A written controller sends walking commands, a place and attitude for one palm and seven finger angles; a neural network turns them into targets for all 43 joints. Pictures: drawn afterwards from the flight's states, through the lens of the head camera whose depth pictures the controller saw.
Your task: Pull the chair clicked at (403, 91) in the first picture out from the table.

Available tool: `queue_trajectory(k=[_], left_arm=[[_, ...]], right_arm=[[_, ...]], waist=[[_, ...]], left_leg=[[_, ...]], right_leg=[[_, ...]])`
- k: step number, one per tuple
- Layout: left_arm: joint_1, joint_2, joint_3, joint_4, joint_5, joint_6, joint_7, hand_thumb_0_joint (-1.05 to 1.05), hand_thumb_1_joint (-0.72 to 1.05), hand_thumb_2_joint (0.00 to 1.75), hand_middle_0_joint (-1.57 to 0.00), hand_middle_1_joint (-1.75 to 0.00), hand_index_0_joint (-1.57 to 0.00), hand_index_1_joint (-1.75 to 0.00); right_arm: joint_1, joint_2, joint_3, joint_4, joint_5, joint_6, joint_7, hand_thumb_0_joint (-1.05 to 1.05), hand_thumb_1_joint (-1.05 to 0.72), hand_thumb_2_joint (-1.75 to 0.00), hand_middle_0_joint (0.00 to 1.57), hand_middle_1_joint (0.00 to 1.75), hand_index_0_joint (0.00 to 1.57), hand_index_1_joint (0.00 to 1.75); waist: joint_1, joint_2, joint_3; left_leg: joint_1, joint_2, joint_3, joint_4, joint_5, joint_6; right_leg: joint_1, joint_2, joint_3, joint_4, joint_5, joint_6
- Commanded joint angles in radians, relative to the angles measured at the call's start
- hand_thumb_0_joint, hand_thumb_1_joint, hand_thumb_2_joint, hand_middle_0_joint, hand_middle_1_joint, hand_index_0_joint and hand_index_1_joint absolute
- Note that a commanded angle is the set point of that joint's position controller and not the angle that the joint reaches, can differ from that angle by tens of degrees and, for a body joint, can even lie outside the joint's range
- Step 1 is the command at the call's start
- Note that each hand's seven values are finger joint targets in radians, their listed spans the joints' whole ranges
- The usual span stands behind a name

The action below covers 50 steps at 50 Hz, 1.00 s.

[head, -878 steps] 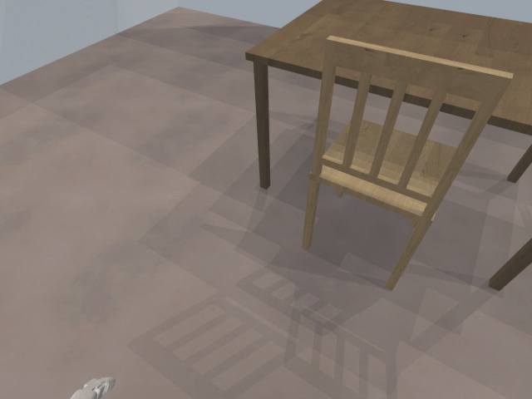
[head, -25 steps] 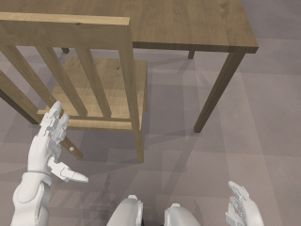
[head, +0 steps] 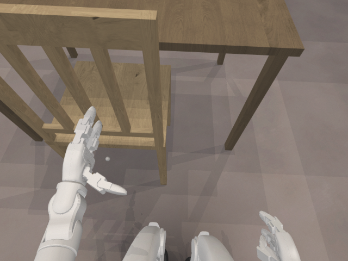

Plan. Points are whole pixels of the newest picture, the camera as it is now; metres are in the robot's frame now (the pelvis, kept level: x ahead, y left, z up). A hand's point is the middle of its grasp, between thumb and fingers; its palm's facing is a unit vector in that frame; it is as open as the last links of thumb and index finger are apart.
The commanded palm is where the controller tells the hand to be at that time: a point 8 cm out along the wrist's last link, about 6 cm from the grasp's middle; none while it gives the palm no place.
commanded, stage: aim the fingers beside a spindle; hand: left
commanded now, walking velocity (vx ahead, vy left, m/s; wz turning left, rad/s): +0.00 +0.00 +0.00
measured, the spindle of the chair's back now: (80, 96) +0.48 +0.27 +0.04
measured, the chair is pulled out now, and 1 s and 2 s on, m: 0.00 0.00 0.00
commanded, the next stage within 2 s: push the fingers through the gap in 1.28 s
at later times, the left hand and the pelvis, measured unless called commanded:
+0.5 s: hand (114, 153) +0.34 +0.16 +0.02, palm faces +0.06 -1.00 -0.07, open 16.9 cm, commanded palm +0.31 +0.21 +0.02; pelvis +0.00 -0.01 +0.00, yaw +0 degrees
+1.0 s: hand (119, 155) +0.34 +0.15 +0.01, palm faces +0.02 -1.00 -0.04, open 17.0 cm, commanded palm +0.31 +0.20 +0.02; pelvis +0.00 -0.02 +0.00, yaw +0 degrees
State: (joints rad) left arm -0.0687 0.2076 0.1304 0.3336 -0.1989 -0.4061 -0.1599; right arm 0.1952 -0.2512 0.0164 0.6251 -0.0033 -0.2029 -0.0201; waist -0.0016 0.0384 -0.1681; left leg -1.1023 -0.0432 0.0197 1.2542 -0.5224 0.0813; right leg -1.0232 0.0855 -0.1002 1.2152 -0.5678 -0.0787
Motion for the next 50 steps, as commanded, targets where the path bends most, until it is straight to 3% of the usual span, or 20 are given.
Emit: queue_trajectory(k=[1,4,8,10,17,22,23,25,26,30,32,34,36,37,40,43,44,47,48,50], left_arm=[[-0.234,0.116,0.038,-0.215,0.0,-0.091,0.035,0.0,-0.5,0.3,-0.06,-0.08,-0.06,-0.08],[-0.207,0.081,-0.003,-0.208,0.015,-0.095,0.048,0.0,-0.5,0.3,-0.06,-0.08,-0.06,-0.08],[-0.276,0.058,-0.036,-0.113,0.032,-0.082,0.057,0.0,-0.5,0.3,-0.06,-0.08,-0.06,-0.08],[-0.312,0.057,-0.037,-0.117,0.039,-0.084,0.066,0.0,-0.5,0.3,-0.06,-0.08,-0.06,-0.08],[-0.262,0.157,0.073,-0.187,0.042,-0.119,0.111,0.0,-0.5,0.3,-0.06,-0.08,-0.06,-0.08],[-0.238,0.111,0.032,-0.086,0.036,-0.105,0.081,0.0,-0.5,0.3,-0.06,-0.08,-0.06,-0.08],[-0.246,0.062,-0.022,-0.071,0.032,-0.101,0.066,0.0,-0.5,0.3,-0.06,-0.08,-0.06,-0.08],[-0.271,0.076,-0.01,-0.04,0.018,-0.098,0.046,0.0,-0.5,0.3,-0.06,-0.08,-0.06,-0.08],[-0.288,0.081,-0.011,-0.04,0.015,-0.1,0.039,0.0,-0.5,0.3,-0.06,-0.08,-0.06,-0.08],[-0.388,0.082,-0.026,-0.118,0.014,-0.13,0.038,0.0,-0.5,0.3,-0.06,-0.08,-0.06,-0.08],[-0.402,0.159,0.043,-0.152,0.022,-0.149,0.061,0.0,-0.5,0.3,-0.06,-0.08,-0.06,-0.08],[-0.379,0.175,0.077,-0.149,0.028,-0.155,0.081,0.0,-0.5,0.3,-0.06,-0.08,-0.06,-0.08],[-0.328,0.17,0.091,-0.106,0.027,-0.143,0.088,0.0,-0.5,0.3,-0.06,-0.08,-0.06,-0.08],[-0.276,0.205,0.131,-0.054,0.033,-0.129,0.09,0.0,-0.5,0.3,-0.06,-0.08,-0.06,-0.08],[-0.258,0.146,0.084,0.018,0.027,-0.094,0.064,0.0,-0.5,0.3,-0.06,-0.08,-0.06,-0.08],[-0.255,0.091,0.026,-0.008,0.007,-0.085,0.023,0.0,-0.5,0.3,-0.06,-0.08,-0.06,-0.08],[-0.243,0.107,0.041,-0.036,-0.002,-0.089,0.013,0.0,-0.5,0.3,-0.06,-0.08,-0.06,-0.08],[-0.347,0.09,-0.002,-0.126,-0.011,-0.121,0.005,0.0,-0.5,0.3,-0.06,-0.08,-0.06,-0.08],[-0.338,0.113,0.023,-0.147,-0.011,-0.135,0.014,0.0,-0.5,0.3,-0.06,-0.08,-0.06,-0.08],[-0.314,0.138,0.048,-0.148,-0.003,-0.152,0.031,0.0,-0.5,0.3,-0.06,-0.08,-0.06,-0.08]], right_arm=[[0.011,-0.139,-0.059,-0.115,-0.002,-0.035,-0.003,0.0,-0.9,-0.9,0.2,0.3,0.2,0.3],[0.018,-0.141,-0.063,-0.119,-0.004,-0.027,0.006,0.0,-0.9,-0.9,0.2,0.3,0.2,0.3],[0.025,-0.144,-0.062,-0.106,-0.001,-0.01,0.006,0.0,-0.9,-0.9,0.2,0.3,0.2,0.3],[0.028,-0.145,-0.065,-0.107,-0.002,-0.005,0.007,0.0,-0.9,-0.9,0.2,0.3,0.2,0.3],[0.027,-0.141,-0.067,-0.128,-0.009,0.021,0.017,0.0,-0.9,-0.9,0.2,0.3,0.2,0.3],[0.023,-0.129,-0.057,-0.119,0.001,0.033,0.015,0.0,-0.9,-0.9,0.2,0.3,0.2,0.3],[0.02,-0.123,-0.053,-0.119,0.005,0.031,0.015,0.0,-0.9,-0.9,0.2,0.3,0.2,0.3],[0.023,-0.13,-0.053,-0.113,0.009,0.029,0.007,0.0,-0.9,-0.9,0.2,0.3,0.2,0.3],[0.027,-0.132,-0.053,-0.113,0.011,0.027,0.003,0.0,-0.9,-0.9,0.2,0.3,0.2,0.3],[0.032,-0.132,-0.057,-0.106,0.006,0.009,-0.002,0.0,-0.9,-0.9,0.2,0.3,0.2,0.3],[0.035,-0.141,-0.062,-0.1,0.0,0.006,-0.005,0.0,-0.9,-0.9,0.2,0.3,0.2,0.3],[0.032,-0.134,-0.061,-0.099,-0.004,0.009,-0.001,0.0,-0.9,-0.9,0.2,0.3,0.2,0.3],[0.028,-0.126,-0.057,-0.1,-0.005,0.015,0.005,0.0,-0.9,-0.9,0.2,0.3,0.2,0.3],[0.037,-0.133,-0.057,-0.103,-0.004,0.021,0.006,0.0,-0.9,-0.9,0.2,0.3,0.2,0.3],[0.034,-0.123,-0.051,-0.11,0.006,0.036,0.009,0.0,-0.9,-0.9,0.2,0.3,0.2,0.3],[0.039,-0.125,-0.053,-0.121,0.014,0.033,0.009,0.0,-0.9,-0.9,0.2,0.3,0.2,0.3],[0.042,-0.127,-0.057,-0.125,0.016,0.032,0.008,0.0,-0.9,-0.9,0.2,0.3,0.2,0.3],[0.04,-0.128,-0.06,-0.119,0.016,0.02,-0.001,0.0,-0.9,-0.9,0.2,0.3,0.2,0.3],[0.041,-0.128,-0.063,-0.114,0.012,0.016,-0.001,0.0,-0.9,-0.9,0.2,0.3,0.2,0.3],[0.036,-0.129,-0.062,-0.104,0.007,0.014,-0.001,0.0,-0.9,-0.9,0.2,0.3,0.2,0.3]], waist=[[-0.019,0.029,-0.366],[-0.015,0.045,-0.392],[-0.043,-0.018,-0.33],[-0.041,0.0,-0.353],[0.012,0.022,-0.492],[-0.023,-0.045,-0.355],[-0.037,-0.042,-0.322],[-0.045,-0.075,-0.289],[-0.046,-0.083,-0.29],[-0.044,0.005,-0.374],[-0.029,0.021,-0.438],[-0.015,0.031,-0.465],[-0.011,0.003,-0.448],[0.004,-0.025,-0.443],[-0.016,-0.059,-0.365],[-0.029,-0.065,-0.378],[-0.019,-0.058,-0.4],[-0.05,-0.049,-0.398],[-0.034,-0.033,-0.415],[-0.032,-0.036,-0.408]], left_leg=[[0.361,0.044,-0.139,-0.156,0.28,-0.087],[0.412,0.051,-0.154,-0.16,0.317,-0.1],[0.339,0.05,-0.157,-0.151,0.234,-0.089],[0.342,0.048,-0.155,-0.143,0.23,-0.089],[0.389,0.038,-0.134,-0.137,0.376,-0.099],[0.238,0.03,-0.098,-0.125,0.252,-0.063],[0.225,0.029,-0.096,-0.125,0.226,-0.061],[0.176,0.029,-0.092,-0.113,0.175,-0.055],[0.173,0.029,-0.093,-0.11,0.173,-0.053],[0.264,0.03,-0.103,-0.1,0.219,-0.058],[0.285,0.031,-0.104,-0.091,0.257,-0.061],[0.301,0.028,-0.102,-0.099,0.292,-0.066],[0.254,0.023,-0.087,-0.094,0.292,-0.061],[0.217,0.021,-0.084,-0.094,0.293,-0.06],[0.14,0.021,-0.07,-0.091,0.241,-0.056],[0.161,0.024,-0.073,-0.09,0.255,-0.054],[0.17,0.025,-0.073,-0.091,0.263,-0.055],[0.217,0.029,-0.082,-0.087,0.274,-0.05],[0.234,0.028,-0.084,-0.09,0.285,-0.053],[0.242,0.028,-0.087,-0.092,0.291,-0.054]], right_leg=[[0.076,-0.03,0.09,-0.138,0.255,0.042],[0.049,-0.028,0.077,-0.127,0.259,0.039],[0.014,-0.028,0.081,-0.131,0.212,0.043],[0.011,-0.031,0.084,-0.126,0.21,0.041],[0.124,-0.024,0.094,-0.103,0.335,0.036],[0.15,-0.029,0.131,-0.144,0.299,0.049],[0.137,-0.033,0.135,-0.155,0.279,0.051],[0.139,-0.039,0.161,-0.177,0.227,0.054],[0.14,-0.041,0.166,-0.18,0.222,0.053],[0.111,-0.041,0.156,-0.158,0.253,0.048],[0.121,-0.037,0.153,-0.136,0.286,0.047],[0.144,-0.038,0.146,-0.125,0.323,0.048],[0.19,-0.041,0.164,-0.134,0.357,0.055],[0.218,-0.039,0.171,-0.131,0.367,0.054],[0.233,-0.054,0.206,-0.161,0.356,0.068],[0.246,-0.061,0.207,-0.166,0.397,0.072],[0.261,-0.062,0.21,-0.165,0.41,0.072],[0.216,-0.052,0.19,-0.16,0.399,0.067],[0.218,-0.051,0.187,-0.157,0.399,0.065],[0.206,-0.049,0.181,-0.153,0.396,0.063]])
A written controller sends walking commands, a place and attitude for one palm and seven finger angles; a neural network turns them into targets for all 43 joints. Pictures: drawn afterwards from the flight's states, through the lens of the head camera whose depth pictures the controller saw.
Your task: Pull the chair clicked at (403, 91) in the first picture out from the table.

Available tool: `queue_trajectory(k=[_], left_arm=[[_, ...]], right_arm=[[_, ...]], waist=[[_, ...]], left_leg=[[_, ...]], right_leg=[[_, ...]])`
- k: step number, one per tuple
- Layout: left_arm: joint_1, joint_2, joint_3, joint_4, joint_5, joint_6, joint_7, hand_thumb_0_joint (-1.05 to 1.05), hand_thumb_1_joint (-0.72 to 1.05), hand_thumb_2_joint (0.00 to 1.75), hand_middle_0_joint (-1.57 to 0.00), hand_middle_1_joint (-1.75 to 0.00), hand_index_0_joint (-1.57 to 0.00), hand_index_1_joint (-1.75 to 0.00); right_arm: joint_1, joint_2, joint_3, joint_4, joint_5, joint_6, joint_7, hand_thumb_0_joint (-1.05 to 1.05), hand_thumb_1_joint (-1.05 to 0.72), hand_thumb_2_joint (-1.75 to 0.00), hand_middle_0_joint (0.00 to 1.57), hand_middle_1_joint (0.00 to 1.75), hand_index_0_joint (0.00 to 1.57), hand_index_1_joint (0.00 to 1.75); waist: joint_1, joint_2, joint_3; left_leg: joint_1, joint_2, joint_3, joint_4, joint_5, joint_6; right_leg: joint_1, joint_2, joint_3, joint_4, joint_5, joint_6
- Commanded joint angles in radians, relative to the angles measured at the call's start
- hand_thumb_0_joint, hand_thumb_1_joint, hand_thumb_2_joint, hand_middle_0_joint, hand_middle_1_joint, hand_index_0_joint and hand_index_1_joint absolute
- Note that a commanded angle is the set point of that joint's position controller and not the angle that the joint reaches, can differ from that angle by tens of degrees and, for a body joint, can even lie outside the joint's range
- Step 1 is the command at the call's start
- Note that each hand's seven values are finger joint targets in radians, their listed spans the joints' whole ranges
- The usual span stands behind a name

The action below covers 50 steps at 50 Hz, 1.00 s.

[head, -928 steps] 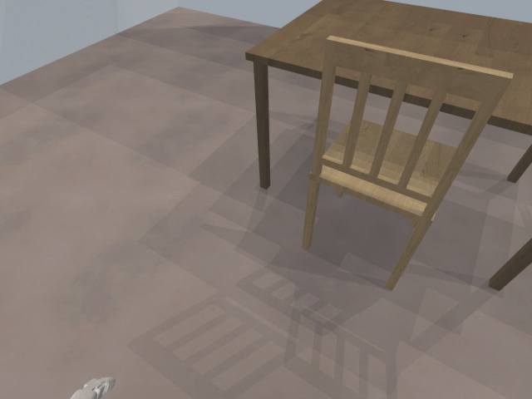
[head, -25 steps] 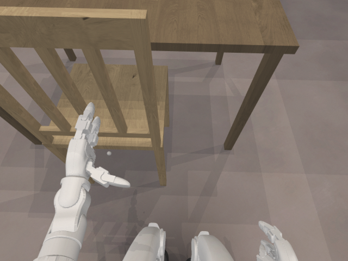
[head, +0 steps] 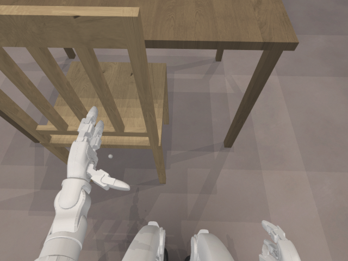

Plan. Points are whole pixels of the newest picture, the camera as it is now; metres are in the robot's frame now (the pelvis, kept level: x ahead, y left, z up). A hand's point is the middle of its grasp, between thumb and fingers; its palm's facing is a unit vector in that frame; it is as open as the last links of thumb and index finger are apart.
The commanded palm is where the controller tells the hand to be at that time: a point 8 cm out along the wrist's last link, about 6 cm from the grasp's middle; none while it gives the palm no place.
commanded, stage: aim the fingers beside a spindle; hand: left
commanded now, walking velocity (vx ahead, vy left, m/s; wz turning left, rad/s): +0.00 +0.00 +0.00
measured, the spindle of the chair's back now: (70, 96) +0.48 +0.29 +0.05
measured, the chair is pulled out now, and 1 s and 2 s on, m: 0.00 0.00 0.00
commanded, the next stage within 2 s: push the fingers through the gap in 0.28 s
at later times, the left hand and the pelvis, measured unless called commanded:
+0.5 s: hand (107, 154) +0.34 +0.17 +0.02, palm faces +0.03 -1.00 -0.04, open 17.0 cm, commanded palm +0.32 +0.22 +0.02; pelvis -0.01 +0.01 +0.00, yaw +0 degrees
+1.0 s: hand (113, 131) +0.40 +0.17 +0.02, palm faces +0.04 -1.00 -0.04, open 17.0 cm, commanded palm +0.37 +0.22 +0.02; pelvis -0.01 +0.01 -0.01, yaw -1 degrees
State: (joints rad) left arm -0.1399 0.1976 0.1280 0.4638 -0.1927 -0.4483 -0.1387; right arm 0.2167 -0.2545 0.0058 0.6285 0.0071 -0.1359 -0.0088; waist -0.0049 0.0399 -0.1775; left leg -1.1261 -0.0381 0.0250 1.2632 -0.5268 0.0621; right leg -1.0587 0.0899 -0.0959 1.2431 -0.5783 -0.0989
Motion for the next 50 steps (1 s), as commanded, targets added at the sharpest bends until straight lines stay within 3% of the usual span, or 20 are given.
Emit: queue_trajectory(k=[1,2,5,7,9,14,18,19,22,26,27,28,30,36,37,39,44,47,49,50], left_arm=[[-0.224,0.158,0.068,-0.266,-0.005,-0.114,0.019,0.0,-0.5,0.3,-0.06,-0.08,-0.06,-0.08],[-0.234,0.185,0.084,-0.243,0.008,-0.113,0.029,0.0,-0.5,0.3,-0.06,-0.08,-0.06,-0.08],[-0.213,0.163,0.081,-0.181,0.023,-0.105,0.041,0.0,-0.5,0.3,-0.06,-0.08,-0.06,-0.08],[-0.18,0.162,0.086,-0.174,0.02,-0.091,0.038,0.0,-0.5,0.3,-0.06,-0.08,-0.06,-0.08],[-0.177,0.106,0.027,-0.194,0.01,-0.079,0.023,0.0,-0.5,0.3,-0.06,-0.08,-0.06,-0.08],[-0.206,0.124,0.03,-0.256,-0.002,-0.078,0.016,0.0,-0.5,0.3,-0.06,-0.08,-0.06,-0.08],[-0.222,0.114,0.016,-0.247,0.007,-0.087,0.031,0.0,-0.5,0.3,-0.06,-0.08,-0.06,-0.08],[-0.214,0.14,0.047,-0.225,0.011,-0.088,0.037,0.0,-0.5,0.3,-0.06,-0.08,-0.06,-0.08],[-0.287,0.132,0.028,-0.189,0.027,-0.086,0.045,0.0,-0.5,0.3,-0.06,-0.08,-0.06,-0.08],[-0.344,0.128,0.028,-0.191,0.025,-0.087,0.046,0.0,-0.5,0.3,-0.06,-0.08,-0.06,-0.08],[-0.346,0.153,0.048,-0.199,0.024,-0.088,0.048,0.0,-0.5,0.3,-0.06,-0.08,-0.06,-0.08],[-0.348,0.115,0.014,-0.203,0.022,-0.085,0.043,0.0,-0.5,0.3,-0.06,-0.08,-0.06,-0.08],[-0.346,0.13,0.032,-0.191,0.017,-0.078,0.041,0.0,-0.5,0.3,-0.06,-0.08,-0.06,-0.08],[-0.397,0.133,0.039,-0.081,0.029,-0.055,0.048,0.0,-0.5,0.3,-0.06,-0.08,-0.06,-0.08],[-0.424,0.16,0.065,-0.076,0.032,-0.059,0.054,0.0,-0.5,0.3,-0.06,-0.08,-0.06,-0.08],[-0.436,0.143,0.056,-0.046,0.035,-0.063,0.057,0.0,-0.5,0.3,-0.06,-0.08,-0.06,-0.08],[-0.55,0.148,0.05,-0.043,0.045,-0.097,0.064,0.0,-0.5,0.3,-0.06,-0.08,-0.06,-0.08],[-0.568,0.209,0.111,0.009,0.048,-0.101,0.066,0.0,-0.5,0.3,-0.06,-0.08,-0.06,-0.08],[-0.561,0.21,0.121,0.038,0.049,-0.1,0.064,0.0,-0.5,0.3,-0.06,-0.08,-0.06,-0.08],[-0.578,0.194,0.107,0.057,0.046,-0.096,0.061,0.0,-0.5,0.3,-0.06,-0.08,-0.06,-0.08]], right_arm=[[0.01,-0.124,-0.05,-0.107,-0.006,-0.053,-0.012,0.0,-0.9,-0.9,0.2,0.3,0.2,0.3],[0.01,-0.13,-0.049,-0.1,-0.007,-0.052,-0.014,0.0,-0.9,-0.9,0.2,0.3,0.2,0.3],[0.001,-0.123,-0.046,-0.1,-0.01,-0.046,-0.01,0.0,-0.9,-0.9,0.2,0.3,0.2,0.3],[0.006,-0.13,-0.048,-0.111,-0.009,-0.043,-0.006,0.0,-0.9,-0.9,0.2,0.3,0.2,0.3],[0.0,-0.125,-0.047,-0.123,-0.004,-0.042,-0.003,0.0,-0.9,-0.9,0.2,0.3,0.2,0.3],[0.006,-0.131,-0.052,-0.124,-0.002,-0.043,-0.009,0.0,-0.9,-0.9,0.2,0.3,0.2,0.3],[-0.003,-0.128,-0.047,-0.115,-0.006,-0.047,-0.011,0.0,-0.9,-0.9,0.2,0.3,0.2,0.3],[-0.002,-0.13,-0.048,-0.11,-0.007,-0.044,-0.011,0.0,-0.9,-0.9,0.2,0.3,0.2,0.3],[-0.003,-0.134,-0.044,-0.108,-0.008,-0.043,-0.012,0.0,-0.9,-0.9,0.2,0.3,0.2,0.3],[0.002,-0.135,-0.046,-0.105,-0.01,-0.046,-0.012,0.0,-0.9,-0.9,0.2,0.3,0.2,0.3],[0.012,-0.143,-0.048,-0.107,-0.01,-0.047,-0.012,0.0,-0.9,-0.9,0.2,0.3,0.2,0.3],[0.011,-0.137,-0.047,-0.109,-0.01,-0.047,-0.009,0.0,-0.9,-0.9,0.2,0.3,0.2,0.3],[0.02,-0.14,-0.051,-0.101,-0.01,-0.044,-0.007,0.0,-0.9,-0.9,0.2,0.3,0.2,0.3],[0.031,-0.14,-0.047,-0.091,-0.008,-0.026,-0.004,0.0,-0.9,-0.9,0.2,0.3,0.2,0.3],[0.036,-0.146,-0.049,-0.088,-0.008,-0.025,-0.006,0.0,-0.9,-0.9,0.2,0.3,0.2,0.3],[0.039,-0.14,-0.048,-0.088,-0.009,-0.02,-0.003,0.0,-0.9,-0.9,0.2,0.3,0.2,0.3],[0.056,-0.143,-0.052,-0.074,-0.014,-0.019,0.0,0.0,-0.9,-0.9,0.2,0.3,0.2,0.3],[0.074,-0.153,-0.054,-0.062,-0.016,-0.017,0.0,0.0,-0.9,-0.9,0.2,0.3,0.2,0.3],[0.08,-0.148,-0.053,-0.06,-0.017,-0.011,0.002,0.0,-0.9,-0.9,0.2,0.3,0.2,0.3],[0.082,-0.146,-0.052,-0.057,-0.017,-0.009,0.003,0.0,-0.9,-0.9,0.2,0.3,0.2,0.3]], waist=[[-0.019,-0.029,-0.386],[-0.023,-0.022,-0.368],[-0.016,-0.013,-0.342],[-0.006,-0.011,-0.368],[-0.015,-0.013,-0.388],[-0.023,-0.036,-0.413],[-0.032,-0.03,-0.356],[-0.023,-0.035,-0.342],[-0.041,-0.008,-0.308],[-0.036,0.018,-0.375],[-0.029,0.027,-0.406],[-0.031,0.035,-0.43],[-0.031,0.023,-0.441],[-0.046,-0.012,-0.357],[-0.047,-0.021,-0.366],[-0.049,-0.023,-0.361],[-0.064,0.032,-0.404],[-0.058,0.015,-0.431],[-0.051,0.021,-0.452],[-0.065,0.006,-0.433]], left_leg=[[0.249,0.021,-0.089,-0.101,0.283,-0.036],[0.239,0.021,-0.087,-0.096,0.277,-0.034],[0.222,0.019,-0.085,-0.102,0.244,-0.037],[0.239,0.019,-0.088,-0.112,0.253,-0.038],[0.269,0.019,-0.089,-0.117,0.261,-0.038],[0.305,0.025,-0.103,-0.121,0.286,-0.039],[0.288,0.024,-0.106,-0.122,0.256,-0.039],[0.269,0.024,-0.105,-0.123,0.235,-0.04],[0.255,0.025,-0.109,-0.119,0.195,-0.039],[0.316,0.026,-0.122,-0.125,0.219,-0.049],[0.337,0.029,-0.13,-0.13,0.245,-0.054],[0.368,0.029,-0.133,-0.133,0.269,-0.058],[0.387,0.032,-0.136,-0.134,0.304,-0.063],[0.299,0.028,-0.125,-0.136,0.232,-0.053],[0.295,0.028,-0.125,-0.132,0.242,-0.052],[0.297,0.028,-0.122,-0.131,0.245,-0.052],[0.353,0.032,-0.132,-0.127,0.274,-0.061],[0.321,0.029,-0.124,-0.115,0.282,-0.056],[0.318,0.026,-0.118,-0.115,0.306,-0.059],[0.306,0.026,-0.116,-0.114,0.298,-0.056]], right_leg=[[0.24,-0.053,0.181,-0.181,0.386,0.083],[0.218,-0.049,0.179,-0.177,0.366,0.079],[0.192,-0.049,0.173,-0.177,0.314,0.077],[0.2,-0.044,0.162,-0.172,0.317,0.073],[0.205,-0.045,0.153,-0.177,0.332,0.075],[0.203,-0.039,0.138,-0.174,0.348,0.075],[0.162,-0.038,0.131,-0.174,0.305,0.072],[0.159,-0.038,0.134,-0.177,0.281,0.072],[0.109,-0.037,0.133,-0.175,0.228,0.068],[0.107,-0.036,0.123,-0.17,0.239,0.064],[0.108,-0.032,0.113,-0.157,0.254,0.06],[0.108,-0.032,0.107,-0.155,0.272,0.062],[0.114,-0.029,0.102,-0.154,0.3,0.062],[0.106,-0.032,0.112,-0.173,0.255,0.065],[0.107,-0.03,0.113,-0.167,0.263,0.064],[0.103,-0.031,0.113,-0.17,0.267,0.065],[0.068,-0.028,0.108,-0.16,0.277,0.063],[0.095,-0.026,0.117,-0.152,0.294,0.063],[0.116,-0.028,0.119,-0.148,0.323,0.065],[0.117,-0.028,0.119,-0.155,0.324,0.068]])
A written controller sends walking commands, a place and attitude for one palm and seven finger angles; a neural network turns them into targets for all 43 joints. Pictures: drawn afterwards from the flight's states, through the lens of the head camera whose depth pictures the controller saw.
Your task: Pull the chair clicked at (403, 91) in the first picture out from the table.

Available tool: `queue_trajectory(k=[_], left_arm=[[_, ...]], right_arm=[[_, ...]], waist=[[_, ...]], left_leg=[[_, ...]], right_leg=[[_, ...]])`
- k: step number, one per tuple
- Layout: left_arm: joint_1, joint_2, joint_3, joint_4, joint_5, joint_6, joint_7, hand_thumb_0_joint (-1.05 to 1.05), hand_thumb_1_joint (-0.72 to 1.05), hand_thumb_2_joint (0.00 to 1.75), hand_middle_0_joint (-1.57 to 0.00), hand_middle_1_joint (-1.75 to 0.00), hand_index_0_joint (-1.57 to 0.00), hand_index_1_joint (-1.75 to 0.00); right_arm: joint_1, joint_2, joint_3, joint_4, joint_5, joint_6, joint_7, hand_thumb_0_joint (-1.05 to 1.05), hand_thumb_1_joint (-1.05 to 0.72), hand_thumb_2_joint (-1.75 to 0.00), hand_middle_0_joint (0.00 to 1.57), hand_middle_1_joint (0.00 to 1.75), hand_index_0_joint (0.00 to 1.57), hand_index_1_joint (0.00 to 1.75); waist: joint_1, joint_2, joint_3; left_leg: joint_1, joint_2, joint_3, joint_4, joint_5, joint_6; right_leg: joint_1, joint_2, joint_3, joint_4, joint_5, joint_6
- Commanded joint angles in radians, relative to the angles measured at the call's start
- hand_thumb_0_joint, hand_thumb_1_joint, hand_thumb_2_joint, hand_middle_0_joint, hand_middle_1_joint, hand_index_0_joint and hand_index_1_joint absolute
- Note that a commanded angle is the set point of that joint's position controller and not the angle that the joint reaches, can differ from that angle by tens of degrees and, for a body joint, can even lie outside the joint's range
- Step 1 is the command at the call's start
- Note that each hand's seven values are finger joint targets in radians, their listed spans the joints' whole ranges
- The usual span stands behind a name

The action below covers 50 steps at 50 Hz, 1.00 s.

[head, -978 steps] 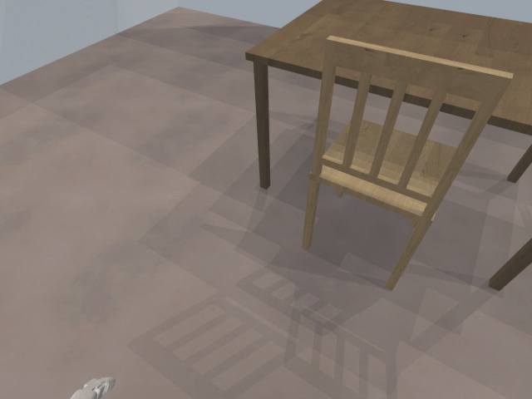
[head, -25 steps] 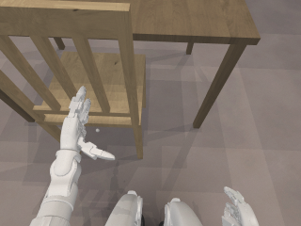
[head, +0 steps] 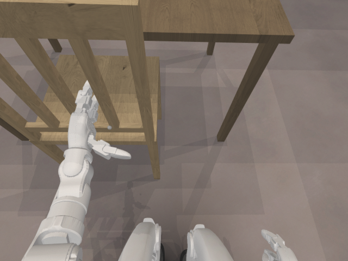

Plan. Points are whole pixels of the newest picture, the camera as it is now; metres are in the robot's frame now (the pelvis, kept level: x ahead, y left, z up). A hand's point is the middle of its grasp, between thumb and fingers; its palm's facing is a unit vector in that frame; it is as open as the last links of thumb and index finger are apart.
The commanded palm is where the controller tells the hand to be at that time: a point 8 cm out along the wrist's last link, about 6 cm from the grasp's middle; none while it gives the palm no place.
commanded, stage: push the fingers through the gap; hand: left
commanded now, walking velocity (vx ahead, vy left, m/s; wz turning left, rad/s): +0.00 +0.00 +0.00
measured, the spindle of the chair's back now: (62, 91) +0.48 +0.28 +0.05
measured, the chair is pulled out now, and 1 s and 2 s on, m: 0.00 0.00 0.00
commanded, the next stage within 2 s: hook a spindle and tug to test in 0.98 s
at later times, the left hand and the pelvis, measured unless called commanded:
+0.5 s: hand (112, 109) +0.45 +0.16 +0.03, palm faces +0.07 -1.00 -0.04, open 17.0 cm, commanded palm +0.42 +0.21 +0.03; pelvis +0.00 +0.00 +0.00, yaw +0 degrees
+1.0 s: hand (111, 108) +0.45 +0.17 +0.03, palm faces +0.07 -1.00 -0.02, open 17.0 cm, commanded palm +0.42 +0.21 +0.03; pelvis +0.00 +0.00 +0.00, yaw -1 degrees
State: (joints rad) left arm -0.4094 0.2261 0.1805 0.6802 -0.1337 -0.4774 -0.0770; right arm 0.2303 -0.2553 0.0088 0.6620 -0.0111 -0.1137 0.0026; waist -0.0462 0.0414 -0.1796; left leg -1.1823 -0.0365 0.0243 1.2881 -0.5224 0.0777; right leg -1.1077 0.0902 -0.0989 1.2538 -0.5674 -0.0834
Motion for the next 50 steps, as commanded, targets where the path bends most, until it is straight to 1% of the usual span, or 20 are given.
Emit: queue_trajectory(k=[1,6,8,11,15,16,17,20,21,22,23,24,27,28,32,36,37,42,46,50], left_arm=[[-0.316,0.174,0.066,-0.151,-0.015,-0.065,-0.002,0.0,-0.5,0.3,-0.06,-0.08,-0.06,-0.08],[-0.356,0.186,0.075,-0.137,-0.021,-0.063,-0.019,0.0,-0.5,0.3,-0.06,-0.08,-0.06,-0.08],[-0.384,0.18,0.065,-0.154,-0.02,-0.074,-0.023,0.0,-0.5,0.3,-0.06,-0.08,-0.06,-0.08],[-0.408,0.181,0.069,-0.079,-0.014,-0.072,-0.021,0.0,-0.5,0.3,-0.06,-0.08,-0.06,-0.08],[-0.476,0.223,0.105,-0.002,-0.001,-0.082,-0.013,0.0,-0.5,0.3,-0.06,-0.08,-0.06,-0.08],[-0.515,0.221,0.098,-0.011,0.0,-0.09,-0.014,0.0,-0.5,0.3,-0.06,-0.08,-0.06,-0.08],[-0.516,0.263,0.134,-0.004,0.007,-0.096,-0.009,0.0,-0.5,0.3,-0.06,-0.08,-0.06,-0.08],[-0.56,0.23,0.106,-0.008,0.009,-0.111,-0.011,0.0,-0.5,0.3,-0.06,-0.08,-0.06,-0.08],[-0.552,0.248,0.124,-0.014,0.009,-0.113,-0.012,0.0,-0.5,0.3,-0.06,-0.08,-0.06,-0.08],[-0.55,0.247,0.118,0.006,0.012,-0.109,-0.016,0.0,-0.5,0.3,-0.06,-0.08,-0.06,-0.08],[-0.554,0.275,0.141,0.015,0.011,-0.108,-0.015,0.0,-0.5,0.3,-0.06,-0.08,-0.06,-0.08],[-0.568,0.22,0.092,0.028,0.012,-0.102,-0.022,0.0,-0.5,0.3,-0.06,-0.08,-0.06,-0.08],[-0.562,0.272,0.143,0.095,0.014,-0.087,-0.022,0.0,-0.5,0.3,-0.06,-0.08,-0.06,-0.08],[-0.584,0.232,0.109,0.102,0.013,-0.086,-0.026,0.0,-0.5,0.3,-0.06,-0.08,-0.06,-0.08],[-0.568,0.306,0.179,0.096,0.01,-0.094,-0.024,0.0,-0.5,0.3,-0.06,-0.08,-0.06,-0.08],[-0.598,0.253,0.127,0.07,0.015,-0.114,-0.034,0.0,-0.5,0.3,-0.06,-0.08,-0.06,-0.08],[-0.579,0.282,0.151,0.072,0.016,-0.117,-0.034,0.0,-0.5,0.3,-0.06,-0.08,-0.06,-0.08],[-0.601,0.246,0.118,0.077,0.013,-0.117,-0.032,0.0,-0.5,0.3,-0.06,-0.08,-0.06,-0.08],[-0.619,0.248,0.118,0.078,0.017,-0.122,-0.021,0.0,-0.5,0.3,-0.06,-0.08,-0.06,-0.08],[-0.599,0.295,0.156,0.087,0.02,-0.13,-0.017,0.0,-0.5,0.3,-0.06,-0.08,-0.06,-0.08]], right_arm=[[0.072,-0.146,-0.055,-0.09,0.002,-0.029,-0.007,0.0,-0.9,-0.9,0.2,0.3,0.2,0.3],[0.095,-0.148,-0.057,-0.086,0.005,-0.02,-0.005,0.0,-0.9,-0.9,0.2,0.3,0.2,0.3],[0.099,-0.148,-0.061,-0.081,0.005,-0.021,-0.004,0.0,-0.9,-0.9,0.2,0.3,0.2,0.3],[0.109,-0.151,-0.06,-0.064,0.004,-0.016,-0.003,0.0,-0.9,-0.9,0.2,0.3,0.2,0.3],[0.118,-0.154,-0.055,-0.057,-0.001,-0.012,-0.003,0.0,-0.9,-0.9,0.2,0.3,0.2,0.3],[0.119,-0.152,-0.054,-0.056,-0.002,-0.013,-0.003,0.0,-0.9,-0.9,0.2,0.3,0.2,0.3],[0.127,-0.159,-0.056,-0.057,-0.005,-0.013,-0.003,0.0,-0.9,-0.9,0.2,0.3,0.2,0.3],[0.136,-0.154,-0.056,-0.056,-0.008,-0.011,0.004,0.0,-0.9,-0.9,0.2,0.3,0.2,0.3],[0.141,-0.157,-0.06,-0.057,-0.01,-0.01,0.006,0.0,-0.9,-0.9,0.2,0.3,0.2,0.3],[0.149,-0.161,-0.06,-0.058,-0.009,-0.008,0.008,0.0,-0.9,-0.9,0.2,0.3,0.2,0.3],[0.152,-0.163,-0.061,-0.052,-0.009,-0.004,0.007,0.0,-0.9,-0.9,0.2,0.3,0.2,0.3],[0.149,-0.155,-0.058,-0.053,-0.007,-0.002,0.01,0.0,-0.9,-0.9,0.2,0.3,0.2,0.3],[0.168,-0.167,-0.058,-0.044,-0.007,0.007,0.009,0.0,-0.9,-0.9,0.2,0.3,0.2,0.3],[0.159,-0.16,-0.057,-0.047,-0.005,0.008,0.01,0.0,-0.9,-0.9,0.2,0.3,0.2,0.3],[0.17,-0.166,-0.059,-0.053,-0.007,0.015,0.012,0.0,-0.9,-0.9,0.2,0.3,0.2,0.3],[0.165,-0.152,-0.055,-0.053,-0.007,0.021,0.018,0.0,-0.9,-0.9,0.2,0.3,0.2,0.3],[0.171,-0.159,-0.058,-0.056,-0.008,0.021,0.018,0.0,-0.9,-0.9,0.2,0.3,0.2,0.3],[0.17,-0.161,-0.058,-0.048,-0.005,0.026,0.018,0.0,-0.9,-0.9,0.2,0.3,0.2,0.3],[0.166,-0.159,-0.058,-0.047,-0.007,0.028,0.017,0.0,-0.9,-0.9,0.2,0.3,0.2,0.3],[0.168,-0.165,-0.056,-0.047,-0.011,0.031,0.017,0.0,-0.9,-0.9,0.2,0.3,0.2,0.3]], waist=[[-0.02,0.005,-0.435],[-0.026,0.002,-0.469],[-0.029,0.037,-0.486],[-0.049,-0.01,-0.419],[-0.054,-0.002,-0.394],[-0.062,0.004,-0.409],[-0.046,0.016,-0.432],[-0.057,0.055,-0.489],[-0.046,0.065,-0.521],[-0.055,0.052,-0.536],[-0.05,0.049,-0.532],[-0.072,0.052,-0.516],[-0.068,0.005,-0.475],[-0.08,0.009,-0.456],[-0.052,0.019,-0.498],[-0.069,0.041,-0.482],[-0.06,0.033,-0.492],[-0.077,0.049,-0.458],[-0.08,0.045,-0.459],[-0.067,0.046,-0.478]], left_leg=[[0.351,0.023,-0.11,-0.137,0.288,-0.069],[0.364,0.026,-0.107,-0.134,0.33,-0.068],[0.408,0.03,-0.113,-0.136,0.363,-0.074],[0.354,0.029,-0.109,-0.132,0.315,-0.064],[0.293,0.023,-0.103,-0.121,0.253,-0.057],[0.292,0.023,-0.101,-0.116,0.252,-0.056],[0.299,0.023,-0.103,-0.116,0.265,-0.058],[0.371,0.026,-0.11,-0.115,0.336,-0.065],[0.381,0.026,-0.108,-0.111,0.351,-0.066],[0.386,0.028,-0.112,-0.105,0.365,-0.065],[0.378,0.03,-0.111,-0.106,0.369,-0.067],[0.378,0.028,-0.109,-0.107,0.359,-0.063],[0.323,0.028,-0.108,-0.109,0.332,-0.056],[0.317,0.028,-0.106,-0.11,0.316,-0.056],[0.301,0.026,-0.098,-0.105,0.323,-0.054],[0.324,0.028,-0.097,-0.109,0.321,-0.053],[0.329,0.029,-0.099,-0.111,0.328,-0.054],[0.365,0.033,-0.113,-0.128,0.31,-0.059],[0.359,0.032,-0.116,-0.131,0.287,-0.058],[0.357,0.032,-0.115,-0.127,0.31,-0.06]], right_leg=[[0.177,-0.029,0.128,-0.168,0.314,0.053],[0.206,-0.028,0.132,-0.169,0.367,0.054],[0.181,-0.026,0.122,-0.162,0.379,0.052],[0.169,-0.025,0.129,-0.177,0.349,0.056],[0.155,-0.03,0.146,-0.181,0.295,0.056],[0.159,-0.031,0.15,-0.179,0.298,0.057],[0.164,-0.029,0.149,-0.169,0.304,0.053],[0.154,-0.026,0.132,-0.154,0.359,0.052],[0.169,-0.025,0.136,-0.153,0.371,0.052],[0.163,-0.022,0.133,-0.146,0.383,0.052],[0.169,-0.024,0.133,-0.146,0.39,0.053],[0.159,-0.024,0.132,-0.155,0.385,0.056],[0.175,-0.023,0.138,-0.159,0.377,0.056],[0.16,-0.025,0.138,-0.166,0.364,0.058],[0.207,-0.026,0.155,-0.164,0.382,0.056],[0.192,-0.026,0.154,-0.172,0.378,0.057],[0.194,-0.022,0.151,-0.168,0.379,0.055],[0.136,-0.017,0.129,-0.173,0.329,0.052],[0.136,-0.019,0.13,-0.179,0.307,0.053],[0.151,-0.019,0.131,-0.169,0.328,0.052]])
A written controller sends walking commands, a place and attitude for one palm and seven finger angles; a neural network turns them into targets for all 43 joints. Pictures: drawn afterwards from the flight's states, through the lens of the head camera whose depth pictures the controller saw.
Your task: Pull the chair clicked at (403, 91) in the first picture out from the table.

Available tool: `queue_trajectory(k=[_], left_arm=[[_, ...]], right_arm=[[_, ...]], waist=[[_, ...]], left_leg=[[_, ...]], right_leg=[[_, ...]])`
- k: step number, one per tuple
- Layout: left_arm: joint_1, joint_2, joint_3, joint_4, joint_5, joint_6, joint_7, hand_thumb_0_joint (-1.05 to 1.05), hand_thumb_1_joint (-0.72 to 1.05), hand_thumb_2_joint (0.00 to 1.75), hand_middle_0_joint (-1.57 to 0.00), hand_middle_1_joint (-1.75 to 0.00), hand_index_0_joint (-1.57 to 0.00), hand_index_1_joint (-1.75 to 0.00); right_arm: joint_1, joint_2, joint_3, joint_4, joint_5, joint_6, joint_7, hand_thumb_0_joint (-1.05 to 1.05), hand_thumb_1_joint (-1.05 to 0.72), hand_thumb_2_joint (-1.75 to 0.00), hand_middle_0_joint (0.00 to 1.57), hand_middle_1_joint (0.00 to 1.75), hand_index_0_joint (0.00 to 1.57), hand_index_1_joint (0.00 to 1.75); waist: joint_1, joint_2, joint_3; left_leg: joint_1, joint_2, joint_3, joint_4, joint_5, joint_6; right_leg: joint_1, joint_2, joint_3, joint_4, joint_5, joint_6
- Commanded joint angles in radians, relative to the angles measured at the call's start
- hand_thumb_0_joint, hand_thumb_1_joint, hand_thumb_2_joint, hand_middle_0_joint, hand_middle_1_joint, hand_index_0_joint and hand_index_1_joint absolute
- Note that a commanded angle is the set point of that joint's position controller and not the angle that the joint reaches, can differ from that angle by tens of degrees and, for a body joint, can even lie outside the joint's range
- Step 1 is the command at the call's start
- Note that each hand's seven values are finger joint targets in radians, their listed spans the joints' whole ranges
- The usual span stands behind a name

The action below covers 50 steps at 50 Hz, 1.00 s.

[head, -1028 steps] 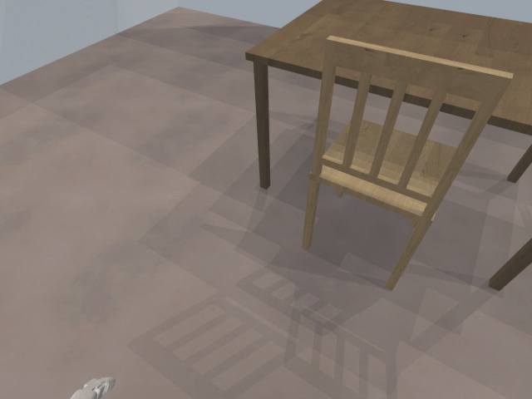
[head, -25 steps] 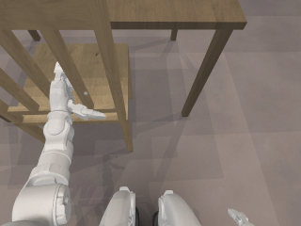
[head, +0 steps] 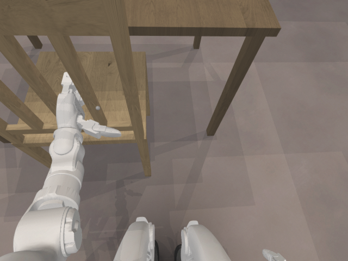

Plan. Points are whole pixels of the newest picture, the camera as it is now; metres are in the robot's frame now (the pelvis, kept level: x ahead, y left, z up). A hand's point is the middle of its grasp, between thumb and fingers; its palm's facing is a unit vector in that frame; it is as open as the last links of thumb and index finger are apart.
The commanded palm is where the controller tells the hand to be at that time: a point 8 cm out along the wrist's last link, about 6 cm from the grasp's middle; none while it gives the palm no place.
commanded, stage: hook a spindle and tug to test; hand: left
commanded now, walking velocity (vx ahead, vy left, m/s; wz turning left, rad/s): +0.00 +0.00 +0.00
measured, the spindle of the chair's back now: (44, 91) +0.48 +0.29 +0.05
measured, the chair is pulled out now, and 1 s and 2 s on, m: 0.00 0.00 0.04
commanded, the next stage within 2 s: step backward, pulling the chair out in 1.58 s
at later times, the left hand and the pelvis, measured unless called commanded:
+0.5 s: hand (98, 107) +0.46 +0.17 +0.02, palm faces +0.07 -1.00 -0.02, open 14.7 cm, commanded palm +0.43 +0.21 +0.03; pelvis +0.00 +0.01 +0.00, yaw +0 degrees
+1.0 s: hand (99, 105) +0.46 +0.17 +0.02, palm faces +0.08 -1.00 -0.02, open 5.1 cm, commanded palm +0.43 +0.21 +0.03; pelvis +0.00 +0.00 +0.00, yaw +0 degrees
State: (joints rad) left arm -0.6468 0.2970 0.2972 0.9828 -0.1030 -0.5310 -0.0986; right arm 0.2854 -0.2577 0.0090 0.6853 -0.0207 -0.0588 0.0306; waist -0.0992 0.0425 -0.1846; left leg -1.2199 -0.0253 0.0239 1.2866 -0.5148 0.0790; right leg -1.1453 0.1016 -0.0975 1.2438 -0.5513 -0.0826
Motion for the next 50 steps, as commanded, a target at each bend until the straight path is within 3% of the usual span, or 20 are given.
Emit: queue_trajectory(k=[1,4,7,11,13,14,19,20,24,27,29,31,33,34,36,38,41,44,47,50], left_arm=[[-0.348,0.204,0.03,-0.214,-0.013,-0.076,0.003,0.0,-0.5,0.3,-0.06,-0.08,-0.06,-0.08],[-0.341,0.187,0.013,-0.207,-0.01,-0.074,-0.002,0.0,-0.5,0.3,-0.06,-0.08,-0.06,-0.08],[-0.369,0.193,0.015,-0.153,-0.012,-0.063,-0.009,0.0,-0.5,0.3,-0.11,-0.24,-0.11,-0.24],[-0.425,0.167,-0.012,-0.207,-0.016,-0.074,-0.01,0.0,-0.5,0.3,-0.18,-0.46,-0.18,-0.46],[-0.408,0.184,0.005,-0.237,-0.02,-0.084,-0.006,0.0,-0.5,0.3,-0.22,-0.57,-0.22,-0.57],[-0.382,0.186,0.012,-0.235,-0.022,-0.083,-0.003,0.0,-0.5,0.3,-0.24,-0.63,-0.24,-0.63],[-0.378,0.163,-0.008,-0.18,-0.003,-0.062,0.01,0.0,-0.5,0.3,-0.32,-0.9,-0.32,-0.9],[-0.382,0.146,-0.022,-0.179,-0.002,-0.058,0.01,0.0,-0.44,0.32,-0.34,-0.96,-0.34,-0.96],[-0.416,0.169,-0.005,-0.237,-0.006,-0.075,0.019,0.0,-0.22,0.42,-0.41,-1.18,-0.41,-1.18],[-0.377,0.171,0.005,-0.241,-0.011,-0.08,0.024,0.0,-0.05,0.49,-0.46,-1.34,-0.46,-1.34],[-0.347,0.159,-0.002,-0.203,-0.005,-0.072,0.026,0.0,0.06,0.54,-0.5,-1.45,-0.5,-1.45],[-0.347,0.138,-0.018,-0.174,0.001,-0.062,0.026,0.0,0.17,0.59,-0.5,-1.45,-0.5,-1.45],[-0.353,0.156,-0.008,-0.182,0.007,-0.062,0.027,0.0,0.28,0.64,-0.5,-1.45,-0.5,-1.45],[-0.375,0.13,-0.03,-0.185,0.002,-0.061,0.025,0.0,0.34,0.66,-0.5,-1.45,-0.5,-1.45],[-0.362,0.161,-0.005,-0.198,0.002,-0.064,0.026,0.0,0.45,0.71,-0.5,-1.45,-0.5,-1.45],[-0.367,0.131,-0.031,-0.225,-0.003,-0.068,0.021,0.0,0.56,0.76,-0.5,-1.45,-0.5,-1.45],[-0.379,0.14,-0.022,-0.18,-0.004,-0.063,0.025,0.0,0.73,0.83,-0.5,-1.45,-0.5,-1.45],[-0.402,0.151,-0.02,-0.17,0.005,-0.072,0.024,0.0,0.9,0.9,-0.5,-1.45,-0.5,-1.45],[-0.413,0.167,-0.012,-0.157,0.007,-0.073,0.02,0.0,0.9,0.9,-0.5,-1.45,-0.5,-1.45],[-0.375,0.132,-0.031,-0.188,-0.001,-0.071,0.014,0.0,0.9,0.9,-0.5,-1.45,-0.5,-1.45]], right_arm=[[0.109,-0.157,-0.056,-0.074,0.0,-0.023,-0.01,0.0,-0.9,-0.9,0.2,0.3,0.2,0.3],[0.106,-0.16,-0.057,-0.075,0.001,-0.02,-0.007,0.0,-0.9,-0.9,0.2,0.3,0.2,0.3],[0.111,-0.166,-0.054,-0.071,0.002,-0.018,-0.011,0.0,-0.9,-0.9,0.2,0.3,0.2,0.3],[0.108,-0.164,-0.058,-0.074,0.001,-0.022,-0.011,0.0,-0.9,-0.9,0.2,0.3,0.2,0.3],[0.112,-0.169,-0.062,-0.071,-0.002,-0.023,-0.01,0.0,-0.9,-0.9,0.2,0.3,0.2,0.3],[0.112,-0.167,-0.062,-0.072,-0.002,-0.021,-0.009,0.0,-0.9,-0.9,0.2,0.3,0.2,0.3],[0.113,-0.166,-0.058,-0.068,-0.002,-0.009,-0.006,0.0,-0.9,-0.9,0.2,0.3,0.2,0.3],[0.11,-0.163,-0.058,-0.069,-0.001,-0.008,-0.005,0.0,-0.9,-0.9,0.2,0.3,0.2,0.3],[0.114,-0.164,-0.062,-0.072,-0.003,-0.01,-0.006,0.0,-0.9,-0.9,0.2,0.3,0.2,0.3],[0.115,-0.165,-0.063,-0.073,-0.005,-0.01,-0.004,0.0,-0.9,-0.9,0.2,0.3,0.2,0.3],[0.114,-0.162,-0.06,-0.071,-0.004,-0.005,-0.002,0.0,-0.9,-0.9,0.2,0.3,0.2,0.3],[0.113,-0.159,-0.059,-0.069,-0.003,-0.002,0.0,0.0,-0.9,-0.9,0.2,0.3,0.2,0.3],[0.115,-0.161,-0.061,-0.072,-0.003,-0.001,-0.001,0.0,-0.9,-0.9,0.2,0.3,0.2,0.3],[0.113,-0.157,-0.059,-0.073,-0.002,0.0,-0.001,0.0,-0.9,-0.9,0.2,0.3,0.2,0.3],[0.114,-0.161,-0.061,-0.076,-0.003,0.002,-0.001,0.0,-0.9,-0.9,0.2,0.3,0.2,0.3],[0.113,-0.156,-0.061,-0.08,-0.001,0.0,-0.001,0.0,-0.9,-0.9,0.2,0.3,0.2,0.3],[0.115,-0.161,-0.06,-0.068,-0.003,0.002,-0.001,0.0,-0.9,-0.9,0.2,0.3,0.2,0.3],[0.116,-0.161,-0.059,-0.068,-0.003,-0.002,-0.004,0.0,-0.9,-0.9,0.2,0.3,0.2,0.3],[0.122,-0.164,-0.058,-0.066,-0.005,-0.002,-0.005,0.0,-0.9,-0.9,0.2,0.3,0.2,0.3],[0.116,-0.157,-0.06,-0.075,-0.002,0.002,-0.001,0.0,-0.9,-0.9,0.2,0.3,0.2,0.3]], waist=[[-0.013,0.047,-0.47],[-0.016,0.063,-0.469],[-0.035,0.005,-0.4],[-0.034,0.062,-0.473],[-0.02,0.091,-0.517],[-0.015,0.073,-0.521],[-0.032,0.049,-0.439],[-0.035,0.063,-0.433],[-0.025,0.088,-0.494],[-0.022,0.071,-0.508],[-0.024,0.048,-0.469],[-0.033,0.028,-0.427],[-0.025,0.057,-0.444],[-0.038,0.053,-0.435],[-0.026,0.053,-0.451],[-0.027,0.072,-0.492],[-0.037,0.042,-0.433],[-0.039,0.039,-0.436],[-0.038,0.052,-0.451],[-0.026,0.069,-0.497]], left_leg=[[0.395,0.019,-0.11,-0.124,0.305,-0.06],[0.42,0.024,-0.119,-0.128,0.308,-0.067],[0.354,0.021,-0.12,-0.128,0.244,-0.056],[0.442,0.025,-0.135,-0.131,0.277,-0.067],[0.492,0.029,-0.143,-0.133,0.332,-0.079],[0.492,0.028,-0.142,-0.131,0.347,-0.079],[0.441,0.03,-0.145,-0.137,0.302,-0.075],[0.447,0.029,-0.143,-0.14,0.291,-0.076],[0.501,0.033,-0.153,-0.142,0.339,-0.087],[0.503,0.031,-0.148,-0.135,0.37,-0.087],[0.467,0.031,-0.144,-0.136,0.347,-0.084],[0.433,0.028,-0.137,-0.137,0.309,-0.075],[0.449,0.029,-0.137,-0.14,0.316,-0.078],[0.449,0.028,-0.136,-0.138,0.311,-0.075],[0.454,0.029,-0.137,-0.141,0.318,-0.077],[0.493,0.031,-0.141,-0.137,0.353,-0.082],[0.449,0.03,-0.142,-0.139,0.299,-0.077],[0.43,0.028,-0.14,-0.134,0.283,-0.071],[0.426,0.024,-0.135,-0.127,0.291,-0.069],[0.473,0.026,-0.135,-0.128,0.342,-0.074]], right_leg=[[0.194,-0.029,0.132,-0.164,0.318,0.052],[0.16,-0.027,0.12,-0.159,0.303,0.05],[0.155,-0.028,0.126,-0.169,0.257,0.052],[0.123,-0.027,0.112,-0.16,0.26,0.048],[0.12,-0.025,0.102,-0.149,0.288,0.044],[0.133,-0.023,0.101,-0.148,0.3,0.044],[0.101,-0.025,0.096,-0.152,0.268,0.048],[0.097,-0.025,0.097,-0.158,0.259,0.047],[0.105,-0.023,0.093,-0.15,0.284,0.043],[0.119,-0.019,0.093,-0.145,0.308,0.044],[0.12,-0.02,0.092,-0.149,0.299,0.046],[0.12,-0.022,0.097,-0.159,0.282,0.049],[0.114,-0.023,0.097,-0.154,0.284,0.046],[0.113,-0.023,0.098,-0.161,0.283,0.047],[0.129,-0.023,0.1,-0.161,0.288,0.046],[0.122,-0.023,0.097,-0.155,0.308,0.045],[0.11,-0.021,0.097,-0.163,0.268,0.048],[0.111,-0.025,0.102,-0.158,0.263,0.048],[0.119,-0.025,0.11,-0.154,0.274,0.047],[0.134,-0.025,0.103,-0.153,0.312,0.045]])
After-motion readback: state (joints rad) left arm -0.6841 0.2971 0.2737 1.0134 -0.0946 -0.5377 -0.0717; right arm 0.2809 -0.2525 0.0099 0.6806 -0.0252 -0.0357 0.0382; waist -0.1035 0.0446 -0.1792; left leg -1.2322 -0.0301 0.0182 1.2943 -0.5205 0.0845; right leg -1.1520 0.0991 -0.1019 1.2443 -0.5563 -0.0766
